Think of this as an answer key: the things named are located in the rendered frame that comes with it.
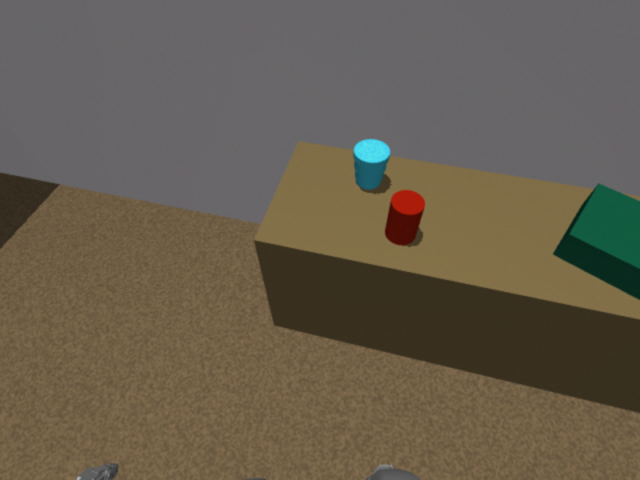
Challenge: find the left robot hand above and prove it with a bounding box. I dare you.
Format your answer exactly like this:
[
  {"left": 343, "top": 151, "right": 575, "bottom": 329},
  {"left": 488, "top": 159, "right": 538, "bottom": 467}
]
[{"left": 77, "top": 463, "right": 119, "bottom": 480}]

